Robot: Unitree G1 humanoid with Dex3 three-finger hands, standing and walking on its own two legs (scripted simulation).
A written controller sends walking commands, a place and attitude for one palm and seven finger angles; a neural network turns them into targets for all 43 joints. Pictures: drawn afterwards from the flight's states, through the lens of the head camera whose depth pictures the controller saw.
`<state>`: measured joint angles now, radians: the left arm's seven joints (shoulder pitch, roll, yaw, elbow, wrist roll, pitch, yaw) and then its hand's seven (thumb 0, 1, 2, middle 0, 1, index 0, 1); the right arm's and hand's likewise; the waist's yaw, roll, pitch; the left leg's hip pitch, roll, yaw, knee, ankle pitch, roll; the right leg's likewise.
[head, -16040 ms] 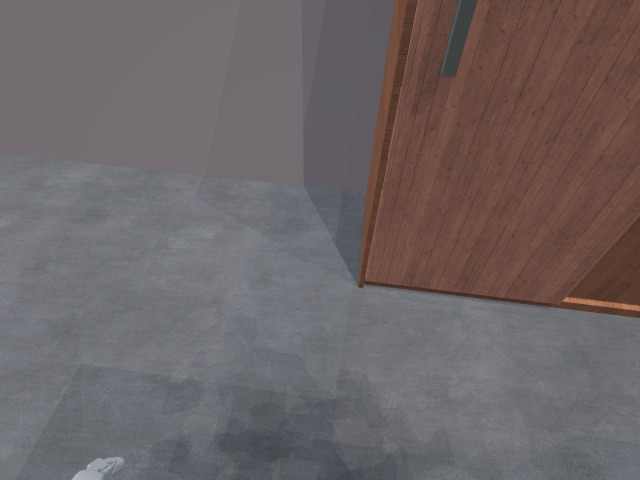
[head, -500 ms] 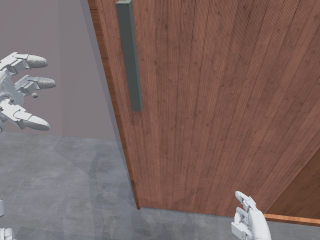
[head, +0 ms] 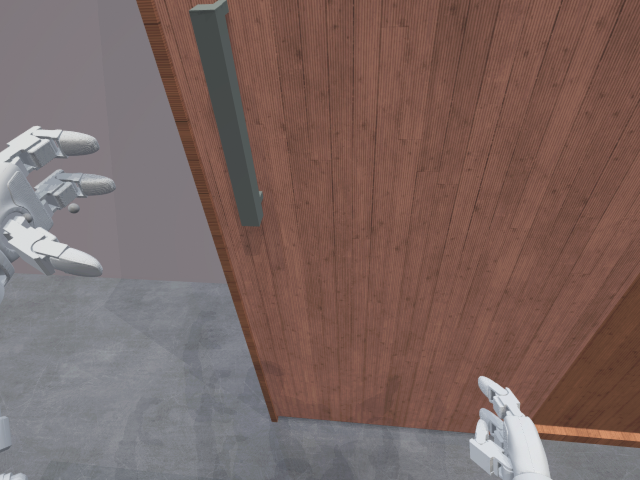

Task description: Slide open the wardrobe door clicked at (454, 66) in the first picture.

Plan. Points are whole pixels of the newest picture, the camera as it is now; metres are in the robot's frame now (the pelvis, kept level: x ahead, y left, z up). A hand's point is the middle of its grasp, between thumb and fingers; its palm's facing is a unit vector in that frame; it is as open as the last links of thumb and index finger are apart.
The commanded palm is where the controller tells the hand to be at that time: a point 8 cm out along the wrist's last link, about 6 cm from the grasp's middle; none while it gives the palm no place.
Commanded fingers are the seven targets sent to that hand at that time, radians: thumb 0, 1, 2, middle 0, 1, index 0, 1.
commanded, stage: move the hooked fingers beside the handle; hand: left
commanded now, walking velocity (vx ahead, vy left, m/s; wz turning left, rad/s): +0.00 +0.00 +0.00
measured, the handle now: (238, 126) +0.47 +0.16 +0.25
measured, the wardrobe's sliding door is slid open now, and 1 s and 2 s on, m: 0.00 0.00 0.00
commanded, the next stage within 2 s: none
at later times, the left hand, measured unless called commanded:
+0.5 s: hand (101, 197) +0.31 +0.27 +0.25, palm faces +0.11 -0.99 -0.11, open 14.0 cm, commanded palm +0.28 +0.30 +0.26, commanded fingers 0.00 -0.50 0.30 -0.30 -1.20 -0.30 -1.20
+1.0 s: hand (141, 173) +0.36 +0.25 +0.25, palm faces +0.08 -0.99 -0.07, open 14.0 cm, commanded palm +0.33 +0.29 +0.25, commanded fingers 0.00 -0.50 0.30 -0.30 -1.20 -0.30 -1.20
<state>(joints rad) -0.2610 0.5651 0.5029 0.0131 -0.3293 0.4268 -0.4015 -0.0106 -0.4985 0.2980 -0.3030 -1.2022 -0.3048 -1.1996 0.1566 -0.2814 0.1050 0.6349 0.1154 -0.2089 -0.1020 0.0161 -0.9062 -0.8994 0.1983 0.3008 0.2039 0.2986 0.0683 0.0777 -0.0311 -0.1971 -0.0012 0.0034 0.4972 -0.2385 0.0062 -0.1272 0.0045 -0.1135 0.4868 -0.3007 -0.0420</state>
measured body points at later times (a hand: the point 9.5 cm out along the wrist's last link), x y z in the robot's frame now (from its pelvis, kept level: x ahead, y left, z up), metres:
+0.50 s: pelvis +0.01 +0.00 +0.00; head -0.02 -0.03 +0.45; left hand +0.30 +0.32 +0.26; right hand +0.22 -0.22 -0.06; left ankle +0.02 +0.12 -0.74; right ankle -0.02 -0.08 -0.74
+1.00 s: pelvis +0.01 +0.01 +0.00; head -0.02 -0.01 +0.45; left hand +0.35 +0.30 +0.25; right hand +0.20 -0.22 -0.07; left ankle +0.02 +0.12 -0.74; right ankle -0.02 -0.08 -0.74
